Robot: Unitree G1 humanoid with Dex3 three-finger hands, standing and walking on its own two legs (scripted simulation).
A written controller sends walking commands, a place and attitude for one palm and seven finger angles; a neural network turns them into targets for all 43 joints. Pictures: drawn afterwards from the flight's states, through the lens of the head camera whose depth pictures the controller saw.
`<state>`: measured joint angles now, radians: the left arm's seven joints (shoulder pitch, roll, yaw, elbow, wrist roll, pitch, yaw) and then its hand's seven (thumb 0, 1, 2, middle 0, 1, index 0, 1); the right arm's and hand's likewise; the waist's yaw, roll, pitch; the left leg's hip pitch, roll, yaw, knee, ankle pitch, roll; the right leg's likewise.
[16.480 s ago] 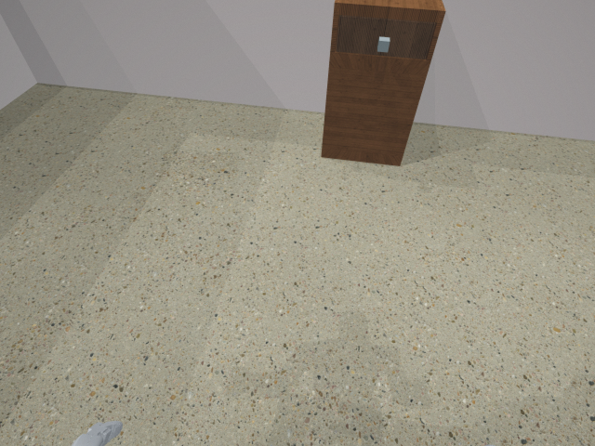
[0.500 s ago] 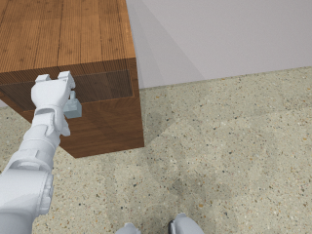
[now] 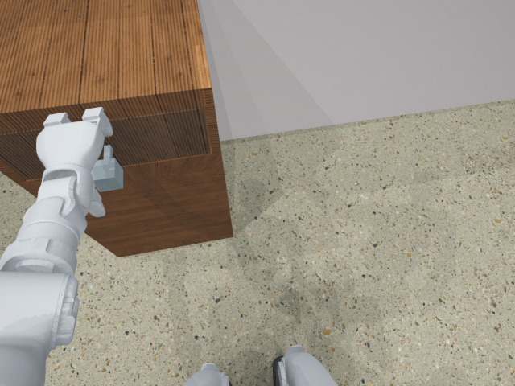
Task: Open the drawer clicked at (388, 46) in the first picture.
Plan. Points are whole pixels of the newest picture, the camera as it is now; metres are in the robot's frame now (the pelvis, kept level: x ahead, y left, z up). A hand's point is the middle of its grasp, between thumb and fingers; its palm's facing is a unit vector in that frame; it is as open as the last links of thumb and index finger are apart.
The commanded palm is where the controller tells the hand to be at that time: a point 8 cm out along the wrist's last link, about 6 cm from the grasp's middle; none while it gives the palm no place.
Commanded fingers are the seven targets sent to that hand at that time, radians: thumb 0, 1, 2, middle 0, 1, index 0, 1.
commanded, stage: move the hooked fingers above the handle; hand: left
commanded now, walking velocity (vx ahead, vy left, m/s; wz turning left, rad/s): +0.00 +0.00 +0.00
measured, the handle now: (107, 165) +0.52 +0.26 -0.07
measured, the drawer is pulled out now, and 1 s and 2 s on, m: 0.00 0.00 0.00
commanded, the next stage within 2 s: none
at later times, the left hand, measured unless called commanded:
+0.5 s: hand (88, 161) +0.49 +0.26 +0.00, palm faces -0.03 -0.03 -1.00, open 13.7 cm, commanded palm +0.46 +0.26 +0.06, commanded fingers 0.00 -0.50 0.30 -0.30 -1.20 -0.30 -1.20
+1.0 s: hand (84, 164) +0.48 +0.26 +0.00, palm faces -0.04 -0.01 -1.00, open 13.8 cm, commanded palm +0.46 +0.26 +0.06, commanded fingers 0.00 -0.50 0.30 -0.30 -1.20 -0.30 -1.20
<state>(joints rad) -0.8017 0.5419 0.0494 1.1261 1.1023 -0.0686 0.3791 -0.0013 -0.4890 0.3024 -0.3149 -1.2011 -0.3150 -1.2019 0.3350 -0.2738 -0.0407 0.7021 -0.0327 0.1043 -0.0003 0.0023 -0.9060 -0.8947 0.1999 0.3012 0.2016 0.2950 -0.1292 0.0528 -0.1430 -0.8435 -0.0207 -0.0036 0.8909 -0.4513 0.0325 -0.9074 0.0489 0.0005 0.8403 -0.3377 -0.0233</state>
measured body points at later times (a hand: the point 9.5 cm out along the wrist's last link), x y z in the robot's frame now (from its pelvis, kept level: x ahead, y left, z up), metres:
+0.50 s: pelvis +0.00 +0.02 +0.00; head +0.12 +0.02 +0.43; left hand +0.48 +0.25 +0.05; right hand +0.00 -0.25 -0.13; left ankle -0.03 +0.10 -0.69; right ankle +0.02 -0.11 -0.69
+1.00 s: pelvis +0.00 +0.01 +0.00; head +0.12 +0.01 +0.43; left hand +0.48 +0.26 +0.06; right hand +0.01 -0.27 -0.13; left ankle -0.03 +0.10 -0.69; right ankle +0.02 -0.11 -0.69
